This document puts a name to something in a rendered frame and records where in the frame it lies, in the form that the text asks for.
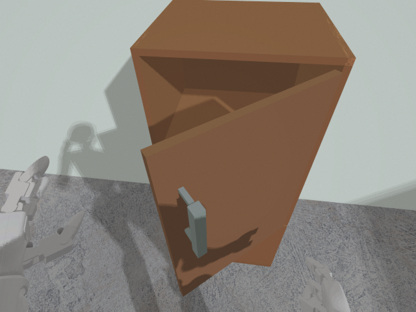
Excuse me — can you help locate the cupboard door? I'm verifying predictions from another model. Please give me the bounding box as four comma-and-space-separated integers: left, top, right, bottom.
140, 70, 343, 296

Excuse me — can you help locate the robot left hand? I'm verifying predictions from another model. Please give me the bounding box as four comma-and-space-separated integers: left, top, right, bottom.
0, 156, 85, 276

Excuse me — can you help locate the left robot forearm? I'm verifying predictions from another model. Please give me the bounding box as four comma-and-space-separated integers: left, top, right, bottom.
0, 275, 30, 312

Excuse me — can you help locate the handle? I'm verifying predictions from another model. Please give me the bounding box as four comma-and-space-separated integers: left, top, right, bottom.
178, 187, 207, 258

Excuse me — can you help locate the robot right hand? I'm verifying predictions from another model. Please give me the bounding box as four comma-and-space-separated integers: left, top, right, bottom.
300, 257, 350, 312

